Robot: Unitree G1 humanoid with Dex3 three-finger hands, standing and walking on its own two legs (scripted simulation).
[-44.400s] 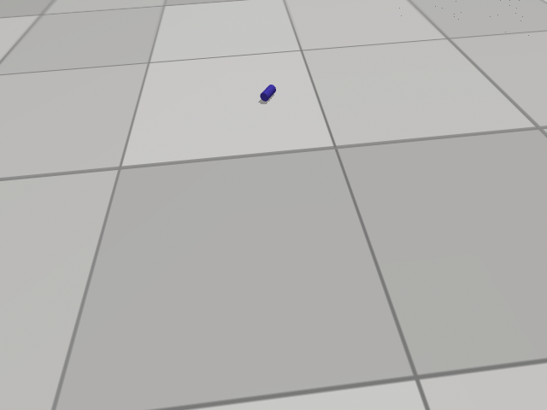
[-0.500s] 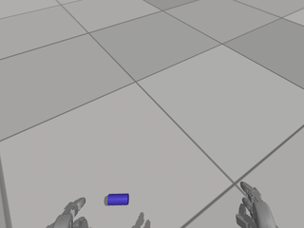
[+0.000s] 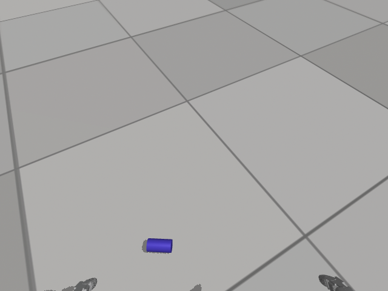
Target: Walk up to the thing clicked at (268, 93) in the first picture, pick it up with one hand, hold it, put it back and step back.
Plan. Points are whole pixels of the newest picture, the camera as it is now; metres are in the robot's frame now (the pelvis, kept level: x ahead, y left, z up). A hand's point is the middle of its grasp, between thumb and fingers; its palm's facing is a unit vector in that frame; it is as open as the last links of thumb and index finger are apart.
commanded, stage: stand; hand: left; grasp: from above
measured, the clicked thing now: (159, 245) +0.44 +0.21 -0.72
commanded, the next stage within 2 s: none
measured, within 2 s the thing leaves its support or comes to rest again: neither
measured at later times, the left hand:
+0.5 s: hand out of the picture +0.05 +0.23 -0.13, palm faces +0.04 -0.95 -0.32, open 7.4 cm
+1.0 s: hand out of the picture +0.07 +0.23 -0.13, palm faces +0.02 -0.95 -0.33, open 7.4 cm
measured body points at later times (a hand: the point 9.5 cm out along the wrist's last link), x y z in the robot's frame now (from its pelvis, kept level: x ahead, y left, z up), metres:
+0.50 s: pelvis +0.00 +0.00 +0.03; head +0.00 +0.00 +0.48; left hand +0.04 +0.28 -0.11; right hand +0.07 -0.28 -0.11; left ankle +0.01 +0.12 -0.71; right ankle +0.00 -0.14 -0.71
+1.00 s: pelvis +0.00 -0.01 +0.03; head +0.01 -0.01 +0.48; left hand +0.07 +0.28 -0.10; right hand +0.07 -0.30 -0.11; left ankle +0.01 +0.12 -0.71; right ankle +0.00 -0.14 -0.71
